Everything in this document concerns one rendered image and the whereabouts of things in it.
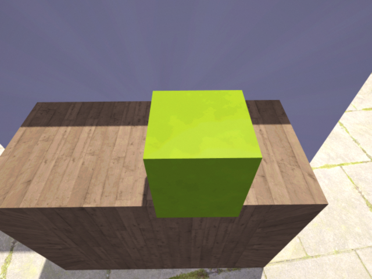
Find pedestal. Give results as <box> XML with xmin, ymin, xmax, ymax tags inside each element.
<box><xmin>0</xmin><ymin>100</ymin><xmax>328</xmax><ymax>270</ymax></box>

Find carton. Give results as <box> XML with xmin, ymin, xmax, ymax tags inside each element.
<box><xmin>143</xmin><ymin>90</ymin><xmax>262</xmax><ymax>218</ymax></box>

